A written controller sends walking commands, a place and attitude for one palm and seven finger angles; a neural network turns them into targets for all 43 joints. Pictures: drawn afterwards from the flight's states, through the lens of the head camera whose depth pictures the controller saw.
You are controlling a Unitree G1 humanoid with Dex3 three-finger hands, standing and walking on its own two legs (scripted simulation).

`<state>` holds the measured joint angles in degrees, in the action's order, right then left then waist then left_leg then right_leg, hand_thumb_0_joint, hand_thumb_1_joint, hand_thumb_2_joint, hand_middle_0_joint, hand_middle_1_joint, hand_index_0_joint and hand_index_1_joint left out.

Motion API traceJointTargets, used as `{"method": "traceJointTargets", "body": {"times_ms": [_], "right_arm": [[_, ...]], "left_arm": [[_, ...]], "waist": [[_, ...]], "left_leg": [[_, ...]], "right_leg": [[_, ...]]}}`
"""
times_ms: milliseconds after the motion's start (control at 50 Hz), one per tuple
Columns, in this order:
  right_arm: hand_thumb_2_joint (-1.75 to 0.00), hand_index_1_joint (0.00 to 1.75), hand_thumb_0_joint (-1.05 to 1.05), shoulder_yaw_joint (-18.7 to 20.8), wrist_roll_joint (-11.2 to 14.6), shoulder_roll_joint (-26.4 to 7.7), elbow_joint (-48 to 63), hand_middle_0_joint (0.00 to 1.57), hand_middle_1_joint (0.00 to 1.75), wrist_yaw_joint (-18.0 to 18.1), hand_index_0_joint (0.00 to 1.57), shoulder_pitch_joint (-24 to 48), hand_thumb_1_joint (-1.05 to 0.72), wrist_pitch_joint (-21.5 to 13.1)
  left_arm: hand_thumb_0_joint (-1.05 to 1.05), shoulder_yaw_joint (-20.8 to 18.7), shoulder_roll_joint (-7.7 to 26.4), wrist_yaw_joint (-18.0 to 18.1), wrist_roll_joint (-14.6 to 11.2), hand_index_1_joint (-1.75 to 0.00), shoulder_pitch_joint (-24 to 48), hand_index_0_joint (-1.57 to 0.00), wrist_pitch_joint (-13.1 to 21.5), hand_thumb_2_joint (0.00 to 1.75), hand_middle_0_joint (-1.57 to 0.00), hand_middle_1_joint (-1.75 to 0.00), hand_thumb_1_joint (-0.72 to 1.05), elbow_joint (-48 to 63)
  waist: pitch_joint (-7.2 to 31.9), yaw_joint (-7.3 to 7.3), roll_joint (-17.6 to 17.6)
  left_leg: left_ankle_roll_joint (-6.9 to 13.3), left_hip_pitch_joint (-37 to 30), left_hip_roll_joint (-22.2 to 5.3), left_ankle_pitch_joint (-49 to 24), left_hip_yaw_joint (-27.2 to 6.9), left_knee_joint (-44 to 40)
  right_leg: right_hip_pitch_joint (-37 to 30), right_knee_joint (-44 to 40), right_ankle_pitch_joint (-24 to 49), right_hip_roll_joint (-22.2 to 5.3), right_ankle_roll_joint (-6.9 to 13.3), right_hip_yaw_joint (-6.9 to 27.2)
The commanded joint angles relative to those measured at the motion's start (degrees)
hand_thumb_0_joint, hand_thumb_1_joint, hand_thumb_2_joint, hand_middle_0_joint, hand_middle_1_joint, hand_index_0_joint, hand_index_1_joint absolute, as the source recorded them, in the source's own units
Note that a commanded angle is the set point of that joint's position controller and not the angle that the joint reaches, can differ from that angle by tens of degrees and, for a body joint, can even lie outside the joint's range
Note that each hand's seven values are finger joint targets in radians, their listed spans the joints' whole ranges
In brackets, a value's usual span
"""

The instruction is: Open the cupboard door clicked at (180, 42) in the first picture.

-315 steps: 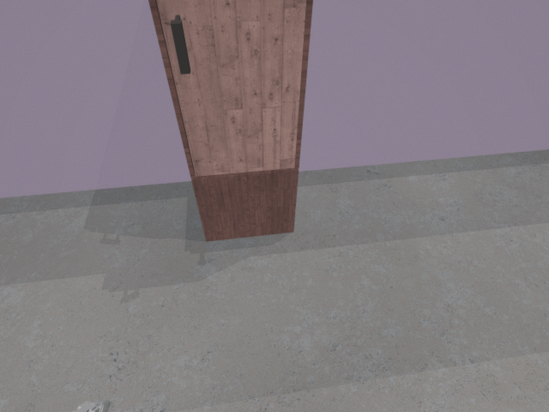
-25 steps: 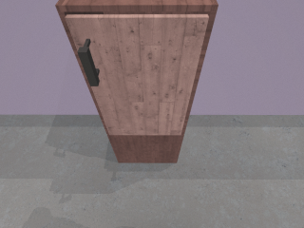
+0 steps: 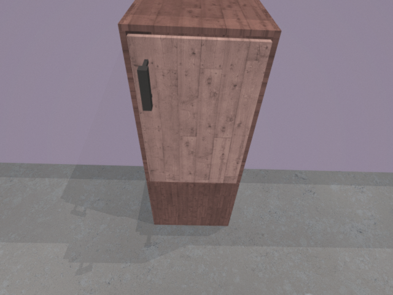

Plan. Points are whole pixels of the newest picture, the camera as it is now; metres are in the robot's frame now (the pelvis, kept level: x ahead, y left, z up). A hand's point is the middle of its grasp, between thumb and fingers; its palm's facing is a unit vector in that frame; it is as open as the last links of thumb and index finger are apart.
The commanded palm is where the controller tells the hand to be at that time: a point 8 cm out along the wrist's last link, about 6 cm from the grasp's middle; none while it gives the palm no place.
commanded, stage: come to a stop and stand still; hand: left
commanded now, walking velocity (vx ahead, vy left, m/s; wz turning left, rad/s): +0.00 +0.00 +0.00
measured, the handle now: (146, 85) +0.60 +0.18 +0.14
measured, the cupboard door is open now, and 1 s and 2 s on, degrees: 0 0 0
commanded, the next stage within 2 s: look again from close up in 0.56 s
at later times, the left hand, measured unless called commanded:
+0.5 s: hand out of the picture -0.04 +0.22 -0.17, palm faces +0.01 -0.97 -0.25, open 7.4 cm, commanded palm none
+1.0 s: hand out of the picture -0.04 +0.20 -0.17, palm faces +0.04 -0.98 -0.22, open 7.3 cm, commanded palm none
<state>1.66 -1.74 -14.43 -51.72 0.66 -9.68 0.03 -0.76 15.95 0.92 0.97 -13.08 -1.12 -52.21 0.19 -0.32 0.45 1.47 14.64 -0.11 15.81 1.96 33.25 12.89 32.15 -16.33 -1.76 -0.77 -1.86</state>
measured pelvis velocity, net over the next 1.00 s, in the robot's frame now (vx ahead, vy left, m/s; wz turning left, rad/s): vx -0.04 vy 0.01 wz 0.02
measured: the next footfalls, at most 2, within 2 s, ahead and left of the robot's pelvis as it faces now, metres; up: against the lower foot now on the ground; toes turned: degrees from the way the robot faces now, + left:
none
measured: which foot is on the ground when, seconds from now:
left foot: down 0.00-1.00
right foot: down 0.00-1.00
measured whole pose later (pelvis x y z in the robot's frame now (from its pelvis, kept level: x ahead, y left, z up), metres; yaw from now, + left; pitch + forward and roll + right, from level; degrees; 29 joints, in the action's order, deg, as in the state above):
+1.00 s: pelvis -0.04 +0.01 +0.01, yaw +1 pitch -2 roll +0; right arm 1.5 -1.1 -10.8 -62.7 0.5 -14.8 0.4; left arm -0.5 11.7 1.6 1.3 -18.3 0.1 -61.6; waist -0.3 0.1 0.9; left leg 2.3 16.2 1.6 8.5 1.5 26.3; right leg 14.6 26.3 -10.1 -2.4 -1.4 -0.9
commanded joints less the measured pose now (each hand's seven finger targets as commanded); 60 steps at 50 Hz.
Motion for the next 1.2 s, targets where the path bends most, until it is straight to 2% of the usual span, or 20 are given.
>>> {"method": "traceJointTargets", "body": {"times_ms": [0, 100, 180, 300, 420, 620, 720, 780, 940, 1080, 1180], "right_arm": [[-0.9, 0.3, 0.0, 2.2, 0.1, -10.8, 3.3, 0.2, 0.3, 0.0, 0.2, 0.7, -0.9, -1.3], [-0.9, 0.3, 0.0, 1.9, 0.3, -11.2, 1.2, 0.2, 0.3, -0.2, 0.2, -1.2, -0.9, -1.3], [-0.9, 0.3, 0.0, 1.8, 0.4, -11.0, -1.0, 0.2, 0.3, -0.2, 0.2, -2.9, -0.9, -1.2], [-0.9, 0.3, 0.0, 1.5, 0.6, -10.1, -4.4, 0.2, 0.3, -0.1, 0.2, -4.9, -0.9, -1.2], [-0.9, 0.3, 0.0, 1.3, 0.7, -8.9, -7.0, 0.2, 0.3, 0.0, 0.2, -6.1, -0.9, -1.0], [-0.9, 0.3, 0.0, 1.4, 0.8, -6.4, -8.4, 0.2, 0.3, 0.2, 0.2, -6.7, -0.9, -0.6], [-0.9, 0.3, 0.0, 1.4, 0.8, -5.5, -8.5, 0.2, 0.3, 0.2, 0.2, -6.7, -0.9, -0.5], [-0.9, 0.3, 0.0, 1.4, 0.8, -5.3, -8.4, 0.2, 0.3, 0.2, 0.2, -6.4, -0.9, -0.6], [-0.9, 0.3, 0.0, 1.5, 0.9, -5.4, -8.2, 0.2, 0.3, 0.2, 0.2, -5.7, -0.9, -0.7], [-0.9, 0.3, 0.0, 1.2, 1.0, -5.1, -8.3, 0.2, 0.3, 0.2, 0.2, -5.8, -0.9, -0.8], [-0.9, 0.3, 0.0, 1.0, 1.2, -5.4, -8.6, 0.2, 0.3, 0.2, 0.2, -5.5, -0.9, -1.1]], "left_arm": [[0.0, -1.9, 9.1, 0.0, 0.4, -0.3, 0.5, -0.2, 1.4, 0.9, -0.2, -0.3, 0.9, 2.6], [0.0, -1.8, 9.3, -0.1, 0.4, -0.3, -0.5, -0.2, 1.6, 0.9, -0.2, -0.3, 0.9, 0.8], [0.0, -1.7, 9.3, 0.1, 0.3, -0.3, -1.4, -0.2, 1.6, 0.9, -0.2, -0.3, 0.9, -0.9], [0.0, -1.3, 8.1, 0.3, 0.2, -0.3, -3.4, -0.2, 1.8, 0.9, -0.2, -0.3, 0.9, -3.5], [0.0, -1.1, 6.6, 0.6, 0.2, -0.3, -5.1, -0.2, 1.8, 0.9, -0.2, -0.3, 0.9, -5.9], [0.0, -1.0, 4.1, 0.9, 0.4, -0.3, -7.1, -0.2, 2.0, 0.9, -0.2, -0.3, 0.9, -7.4], [0.0, -1.0, 3.2, 0.9, 0.4, -0.3, -7.6, -0.2, 1.8, 0.9, -0.2, -0.3, 0.9, -7.4], [0.0, -1.0, 2.7, 1.0, 0.5, -0.3, -8.1, -0.2, 2.0, 0.9, -0.2, -0.3, 0.9, -7.4], [0.0, -1.1, 2.4, 1.0, 0.6, -0.3, -8.4, -0.2, 2.0, 0.9, -0.2, -0.3, 0.9, -7.5], [0.0, -0.9, 2.5, 1.1, 0.4, -0.3, -8.1, -0.2, 2.3, 0.9, -0.2, -0.3, 0.9, -7.6], [0.0, -0.7, 2.9, 1.2, 0.3, -0.3, -7.3, -0.2, 2.5, 0.9, -0.2, -0.3, 0.9, -7.9]], "waist": [[-3.6, 0.09, -2.8], [-3.0, 0.18, -1.0], [-4.1, 0.2, -1.1], [-3.2, 0.4, -0.1], [-4.7, 0.44, -1.8], [-5.2, 0.66, 0.2], [-5.8, 0.63, -1.1], [-4.7, 0.37, -1.0], [-4.7, 0.21, -1.9], [-4.0, 0.36, -0.3], [-2.9, 0.51, -1.0]], "left_leg": [[2.1, 6.4, -5.8, 11.8, -9.4, -15.5], [1.8, 6.1, -5.7, 13.1, -9.9, -16.6], [1.6, 6.8, -5.7, 13.9, -10.0, -17.2], [1.3, 5.4, -5.6, 11.3, -9.8, -16.8], [1.0, 6.2, -5.5, 12.3, -9.9, -17.3], [0.5, 5.0, -4.8, 10.5, -8.6, -15.4], [0.4, 5.7, -4.7, 11.6, -8.9, -15.8], [0.5, 5.4, -5.2, 10.7, -9.3, -16.2], [0.6, 5.7, -5.5, 11.5, -10.2, -17.8], [0.5, 3.5, -5.3, 6.8, -9.6, -17.0], [0.3, 1.5, -5.5, 2.5, -9.0, -16.7]], "right_leg": [[0.7, -8.1, -4.5, -2.5, 2.5, 3.9], [1.0, -10.2, -6.7, -3.4, 2.3, 4.8], [1.6, -11.4, -8.4, -3.7, 2.3, 5.3], [1.6, -12.1, -7.2, -4.2, 2.4, 6.2], [2.3, -12.3, -8.0, -4.1, 2.4, 6.4], [4.8, -13.5, -9.8, -4.3, 2.3, 7.3], [5.1, -13.3, -10.1, -4.0, 2.1, 7.0], [3.7, -12.5, -7.2, -3.7, 2.0, 6.5], [2.7, -11.7, -5.0, -3.5, 1.8, 5.9], [1.9, -12.8, -2.4, -4.1, 1.9, 6.0], [0.4, -12.9, 1.4, -4.4, 1.9, 5.7]]}}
